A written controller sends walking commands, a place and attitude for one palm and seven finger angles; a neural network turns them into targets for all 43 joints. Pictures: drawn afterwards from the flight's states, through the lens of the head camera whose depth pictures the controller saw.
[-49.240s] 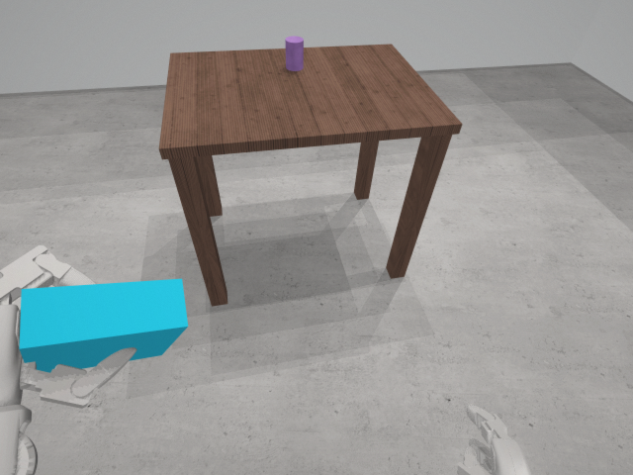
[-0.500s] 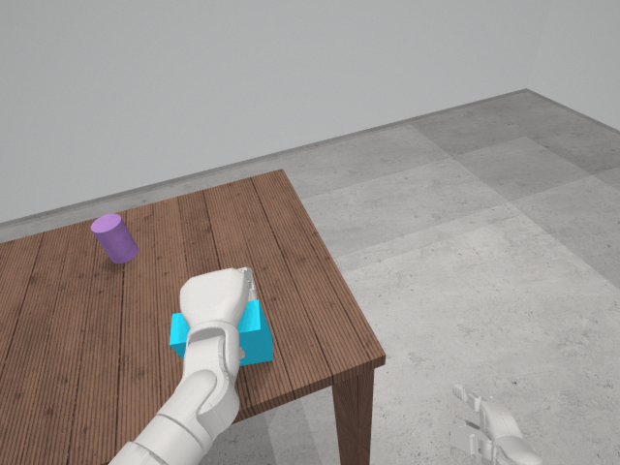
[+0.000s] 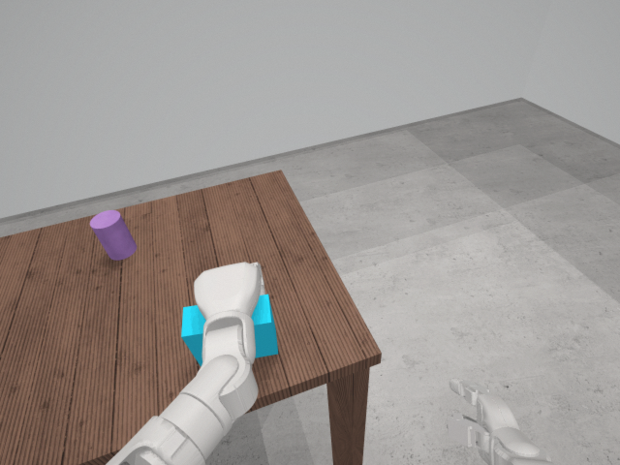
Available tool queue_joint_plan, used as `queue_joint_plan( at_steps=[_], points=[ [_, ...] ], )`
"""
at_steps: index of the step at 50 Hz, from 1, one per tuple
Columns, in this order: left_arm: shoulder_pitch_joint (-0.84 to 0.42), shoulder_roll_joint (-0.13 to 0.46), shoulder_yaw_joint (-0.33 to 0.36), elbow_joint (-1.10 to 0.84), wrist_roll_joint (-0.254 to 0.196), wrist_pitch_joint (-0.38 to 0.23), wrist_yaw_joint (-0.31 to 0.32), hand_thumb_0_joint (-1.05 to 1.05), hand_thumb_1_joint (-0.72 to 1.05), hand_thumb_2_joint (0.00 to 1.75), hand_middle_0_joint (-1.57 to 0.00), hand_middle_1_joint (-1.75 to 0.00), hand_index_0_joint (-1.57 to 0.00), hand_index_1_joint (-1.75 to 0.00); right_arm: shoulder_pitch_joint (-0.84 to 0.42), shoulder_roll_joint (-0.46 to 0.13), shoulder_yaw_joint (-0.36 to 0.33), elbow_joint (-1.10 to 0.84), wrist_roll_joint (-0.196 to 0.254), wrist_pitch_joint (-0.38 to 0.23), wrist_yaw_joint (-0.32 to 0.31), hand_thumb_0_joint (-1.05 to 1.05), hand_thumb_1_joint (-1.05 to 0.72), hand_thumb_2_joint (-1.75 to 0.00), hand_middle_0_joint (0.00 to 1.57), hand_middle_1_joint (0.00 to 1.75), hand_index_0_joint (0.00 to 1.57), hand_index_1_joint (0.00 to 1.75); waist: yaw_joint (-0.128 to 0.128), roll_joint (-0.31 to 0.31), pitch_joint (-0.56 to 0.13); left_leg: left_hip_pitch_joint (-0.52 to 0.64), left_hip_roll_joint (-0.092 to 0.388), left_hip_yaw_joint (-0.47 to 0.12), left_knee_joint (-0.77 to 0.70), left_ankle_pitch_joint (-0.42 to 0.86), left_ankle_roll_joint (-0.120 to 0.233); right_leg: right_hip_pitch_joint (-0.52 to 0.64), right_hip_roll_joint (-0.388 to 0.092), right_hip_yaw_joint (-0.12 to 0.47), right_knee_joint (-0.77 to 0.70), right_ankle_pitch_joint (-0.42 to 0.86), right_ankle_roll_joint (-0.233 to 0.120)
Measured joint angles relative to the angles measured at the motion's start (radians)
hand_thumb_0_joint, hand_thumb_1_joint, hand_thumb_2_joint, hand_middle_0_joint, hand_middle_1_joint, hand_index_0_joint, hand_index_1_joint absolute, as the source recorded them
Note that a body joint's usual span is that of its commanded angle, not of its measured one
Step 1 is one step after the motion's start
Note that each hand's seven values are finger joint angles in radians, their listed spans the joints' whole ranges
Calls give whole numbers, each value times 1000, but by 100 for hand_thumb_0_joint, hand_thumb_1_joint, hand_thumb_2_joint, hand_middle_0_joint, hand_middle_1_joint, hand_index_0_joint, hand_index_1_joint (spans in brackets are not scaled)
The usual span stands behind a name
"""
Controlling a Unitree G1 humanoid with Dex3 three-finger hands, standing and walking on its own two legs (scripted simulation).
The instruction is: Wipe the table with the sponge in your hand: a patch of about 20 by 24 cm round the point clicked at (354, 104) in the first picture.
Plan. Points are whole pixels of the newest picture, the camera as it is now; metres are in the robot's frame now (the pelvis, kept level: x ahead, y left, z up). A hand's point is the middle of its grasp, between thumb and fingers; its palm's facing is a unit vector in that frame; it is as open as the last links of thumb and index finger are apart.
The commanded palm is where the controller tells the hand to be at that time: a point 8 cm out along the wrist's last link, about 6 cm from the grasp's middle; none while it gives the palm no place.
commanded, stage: slide across to the third lane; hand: left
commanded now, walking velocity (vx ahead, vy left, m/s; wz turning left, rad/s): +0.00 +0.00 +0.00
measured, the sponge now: (236, 339) +0.31 +0.17 -0.02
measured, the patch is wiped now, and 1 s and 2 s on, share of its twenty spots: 0.65 0.85 0.90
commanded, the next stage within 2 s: wipe forward along the third lane in 0.16 s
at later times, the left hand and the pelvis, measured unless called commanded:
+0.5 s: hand (243, 304) +0.33 +0.15 +0.04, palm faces -0.02 -0.06 -1.00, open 9.0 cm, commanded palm +0.30 +0.14 +0.07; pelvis -0.01 +0.00 +0.00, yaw +0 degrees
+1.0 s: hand (242, 280) +0.37 +0.16 +0.04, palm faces -0.05 -0.05 -1.00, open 9.0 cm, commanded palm +0.35 +0.17 +0.07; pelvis -0.01 -0.01 +0.00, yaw -2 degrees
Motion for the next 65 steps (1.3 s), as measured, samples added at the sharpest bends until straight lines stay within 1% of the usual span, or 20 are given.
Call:
queue_joint_plan(
  at_steps=[10, 16, 22, 27, 33, 41, 46, 59, 65],
  points=[
    [8, -4, 12, 14, -3, -23, 22, 2, -48, 108, -83, -156, -88, -149, 27, 7, -1, 9, -4, 7, 5, 1, -91, -90, 20, 30, 20, 30, -1, 6, -10, -3, 2, 3, 0, 2, -1, -6, 2, 3, 2, 3, -1],
    [13, 1, 16, 12, -8, -20, 26, 2, -48, 108, -83, -156, -88, -150, 30, 5, 0, 13, 0, 8, 2, 1, -91, -90, 20, 30, 20, 30, -6, 2, -8, 2, 5, 5, -2, 2, -2, -1, 5, 6, -1, 5, -2],
    [-62, -21, 18, 97, -5, -16, 14, 2, -49, 109, -85, -154, -90, -148, 21, -3, 0, 26, 2, -2, -17, 1, -91, -90, 20, 30, 20, 30, -8, -1, -4, -15, 3, -1, 0, 9, -2, -17, 3, -1, 3, 8, -2],
    [-124, -29, 62, 179, -11, -36, 15, 2, -51, 109, -87, -152, -92, -146, 22, 3, 6, 33, -1, -3, -37, 1, -91, -90, 20, 30, 20, 30, -14, -9, -14, -38, 7, 2, 0, 14, -4, -42, 7, 1, 6, 13, -5],
    [-182, -30, 96, 262, -4, -43, 16, 1, -52, 109, -88, -151, -93, -145, 45, 6, 11, 33, -3, 7, -53, 1, -91, -90, 20, 30, 20, 30, -28, -19, -25, -62, 14, 3, 8, 12, -6, -65, 14, 3, 9, 16, -8],
    [-230, -7, 159, 329, -14, -72, 21, 1, -53, 109, -89, -150, -94, -144, 84, -1, 11, 32, -8, 10, -77, 1, -91, -90, 20, 30, 20, 30, -51, -18, -28, -86, 22, 10, 15, 10, -6, -91, 22, 10, 12, 21, -10],
    [-255, 6, 177, 361, -12, -83, 22, 0, -53, 110, -90, -150, -94, -144, 108, -6, 7, 32, -9, 8, -84, 1, -91, -90, 20, 30, 20, 30, -63, -18, -27, -98, 25, 12, 16, 10, -5, -103, 24, 12, 10, 24, -10],
    [-326, 33, 223, 455, -12, -128, 34, 0, -54, 110, -90, -150, -94, -145, 130, -8, 4, 37, -14, -8, -90, 1, -91, -90, 20, 30, 20, 30, -82, -20, -30, -132, 28, 13, 26, 7, -3, -134, 28, 14, 12, 26, -7],
    [-374, 60, 261, 516, -16, -161, 39, -1, -54, 110, -90, -149, -94, -145, 131, -2, 8, 37, -18, -18, -92, 1, -91, -90, 20, 30, 20, 30, -92, -25, -32, -152, 29, 15, 32, 5, -2, -153, 29, 16, 13, 27, -5]
  ],
)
